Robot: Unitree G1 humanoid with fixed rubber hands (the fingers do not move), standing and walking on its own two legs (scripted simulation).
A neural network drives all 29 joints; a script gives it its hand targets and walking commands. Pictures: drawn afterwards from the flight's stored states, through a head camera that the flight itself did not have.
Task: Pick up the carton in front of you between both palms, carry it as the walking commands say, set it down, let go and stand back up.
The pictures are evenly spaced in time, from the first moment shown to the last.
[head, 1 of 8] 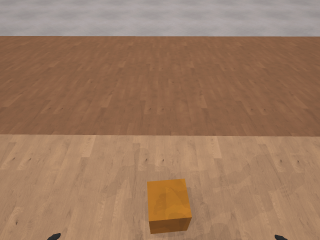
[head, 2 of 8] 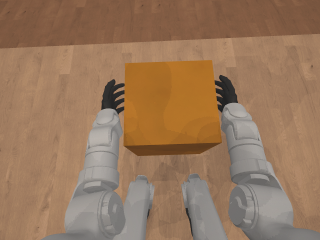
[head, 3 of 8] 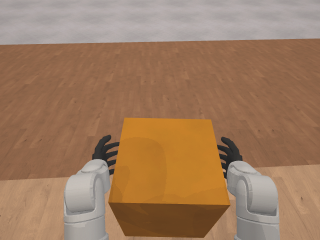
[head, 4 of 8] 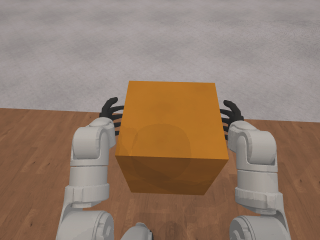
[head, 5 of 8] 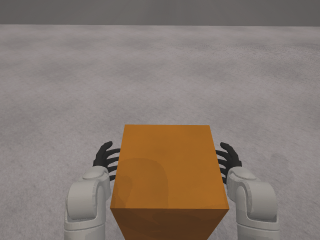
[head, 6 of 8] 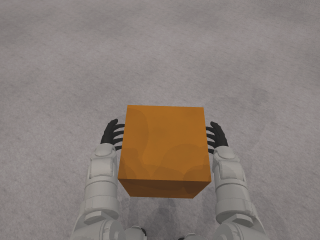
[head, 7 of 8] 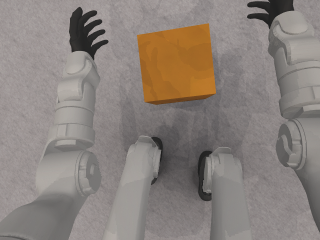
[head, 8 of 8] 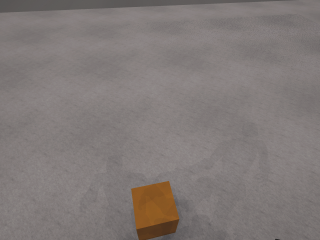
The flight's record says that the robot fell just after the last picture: no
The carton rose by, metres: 0.68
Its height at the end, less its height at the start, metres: -0.48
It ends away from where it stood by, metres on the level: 5.12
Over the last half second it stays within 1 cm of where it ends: yes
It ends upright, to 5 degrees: yes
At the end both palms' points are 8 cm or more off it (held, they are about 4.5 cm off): yes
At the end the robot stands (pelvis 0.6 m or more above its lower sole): yes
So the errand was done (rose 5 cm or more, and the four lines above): yes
